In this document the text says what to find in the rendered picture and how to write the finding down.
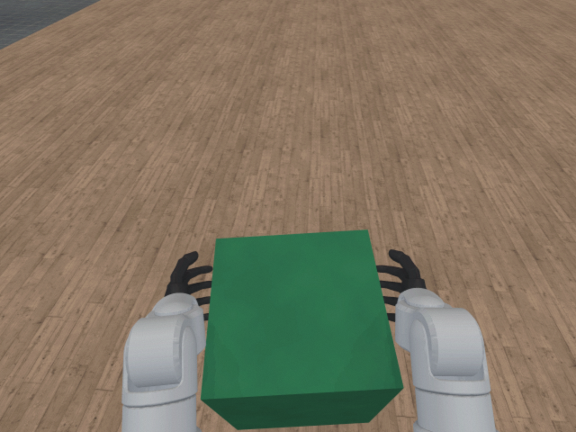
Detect carton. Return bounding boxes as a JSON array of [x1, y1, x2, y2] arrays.
[[201, 229, 404, 430]]

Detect left robot forearm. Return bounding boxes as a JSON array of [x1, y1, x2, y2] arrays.
[[121, 292, 206, 432]]

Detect robot right hand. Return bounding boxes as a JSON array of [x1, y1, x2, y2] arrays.
[[376, 249, 427, 322]]

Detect robot left hand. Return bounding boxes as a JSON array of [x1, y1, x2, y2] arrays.
[[165, 251, 213, 321]]

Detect right robot forearm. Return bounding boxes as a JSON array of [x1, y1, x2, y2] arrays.
[[395, 288, 499, 432]]

